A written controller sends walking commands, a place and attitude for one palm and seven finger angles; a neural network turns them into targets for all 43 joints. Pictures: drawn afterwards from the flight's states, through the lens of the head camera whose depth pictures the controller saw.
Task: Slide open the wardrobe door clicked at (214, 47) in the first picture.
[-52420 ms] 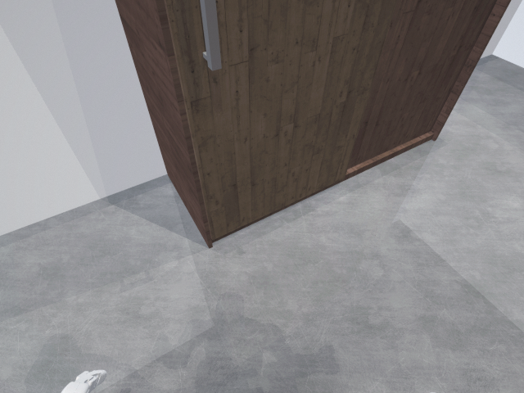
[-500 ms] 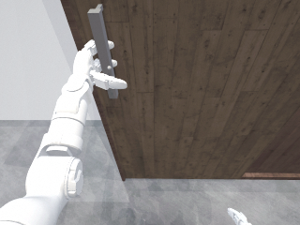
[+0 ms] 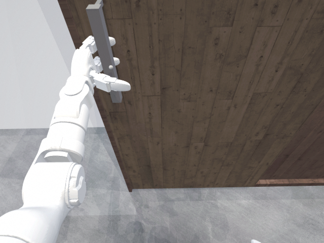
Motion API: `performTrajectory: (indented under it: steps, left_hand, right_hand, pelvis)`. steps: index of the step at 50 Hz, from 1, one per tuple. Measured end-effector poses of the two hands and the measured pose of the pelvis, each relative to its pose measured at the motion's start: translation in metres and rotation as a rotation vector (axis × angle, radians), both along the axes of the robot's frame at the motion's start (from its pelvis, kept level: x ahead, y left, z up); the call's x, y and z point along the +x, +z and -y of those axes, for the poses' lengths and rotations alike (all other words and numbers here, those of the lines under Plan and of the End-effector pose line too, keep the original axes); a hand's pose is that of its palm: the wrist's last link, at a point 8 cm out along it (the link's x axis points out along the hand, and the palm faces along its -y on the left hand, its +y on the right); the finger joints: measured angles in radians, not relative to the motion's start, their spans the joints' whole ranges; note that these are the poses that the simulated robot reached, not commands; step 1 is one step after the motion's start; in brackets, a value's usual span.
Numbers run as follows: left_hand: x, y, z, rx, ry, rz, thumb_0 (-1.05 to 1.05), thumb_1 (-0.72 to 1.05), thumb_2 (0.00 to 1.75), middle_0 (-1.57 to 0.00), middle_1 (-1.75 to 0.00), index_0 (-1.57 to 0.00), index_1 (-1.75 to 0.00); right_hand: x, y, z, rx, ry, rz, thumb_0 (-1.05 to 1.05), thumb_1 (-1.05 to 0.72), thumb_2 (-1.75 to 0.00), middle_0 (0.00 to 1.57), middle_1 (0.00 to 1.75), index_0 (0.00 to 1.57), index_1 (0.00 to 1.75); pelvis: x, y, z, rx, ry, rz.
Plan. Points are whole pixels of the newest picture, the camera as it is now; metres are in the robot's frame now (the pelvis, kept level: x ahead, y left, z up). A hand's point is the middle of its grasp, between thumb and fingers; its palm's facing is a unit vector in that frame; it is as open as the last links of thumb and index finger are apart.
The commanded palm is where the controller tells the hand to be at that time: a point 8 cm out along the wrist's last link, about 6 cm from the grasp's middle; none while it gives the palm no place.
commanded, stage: grip the handle and tug to test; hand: left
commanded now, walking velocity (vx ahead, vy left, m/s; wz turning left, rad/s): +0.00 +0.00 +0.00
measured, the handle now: (109, 57) +0.52 +0.15 +0.21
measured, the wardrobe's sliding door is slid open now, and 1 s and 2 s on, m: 0.00 0.00 0.00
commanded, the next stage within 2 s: tug the door sideways, standing still in 1.50 s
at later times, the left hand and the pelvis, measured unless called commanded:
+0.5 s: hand (111, 68) +0.47 +0.13 +0.21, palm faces +0.04 -1.00 +0.00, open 9.9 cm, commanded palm +0.45 +0.18 +0.21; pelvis +0.01 +0.00 +0.00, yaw +0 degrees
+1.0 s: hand (114, 66) +0.47 +0.12 +0.21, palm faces +0.02 -1.00 +0.01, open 5.7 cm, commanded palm +0.44 +0.18 +0.21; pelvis +0.01 +0.00 +0.00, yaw -1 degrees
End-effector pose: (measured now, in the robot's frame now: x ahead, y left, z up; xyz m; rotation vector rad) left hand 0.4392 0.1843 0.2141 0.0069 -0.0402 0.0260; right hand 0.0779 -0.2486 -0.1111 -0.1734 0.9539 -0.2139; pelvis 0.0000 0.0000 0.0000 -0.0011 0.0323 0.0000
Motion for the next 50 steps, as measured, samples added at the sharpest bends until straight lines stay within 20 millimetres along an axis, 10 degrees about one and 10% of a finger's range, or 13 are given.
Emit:
performTrajectory:
  steps: [13, 39, 50]
  left_hand:
    - [0.008, -0.001, 0.003, -0.004, 0.003, -0.009, -0.01, -0.39, 0.34, -0.32, -1.21, -0.31, -1.21]
    - [0.011, -0.002, 0.005, -0.012, -0.038, -0.023, 0.0, 0.65, 0.8, -0.43, -1.37, -0.43, -1.37]
    - [0.01, -0.003, 0.007, -0.016, -0.008, -0.021, -0.01, 0.66, 0.84, -0.4, -1.4, -0.41, -1.4]
  right_hand:
    - [0.011, 0.001, -0.002, 0.007, 0.008, 0.027, 0.01, -0.9, -0.9, 0.2, 0.3, 0.2, 0.3]
    - [0.04, 0.005, -0.009, 0.008, 0.032, 0.047, 0.01, -0.9, -0.9, 0.2, 0.3, 0.2, 0.3]
    - [0.037, 0.007, -0.012, 0.017, 0.016, 0.057, 0.01, -0.9, -0.9, 0.2, 0.3, 0.2, 0.3]
  pelvis:
    - [0.004, 0.0, -0.001, 0.0, -0.004, -0.012]
    - [0.016, 0.0, -0.004, -0.005, 0.002, -0.012]
    - [0.012, 0.0, -0.004, -0.003, -0.011, -0.004]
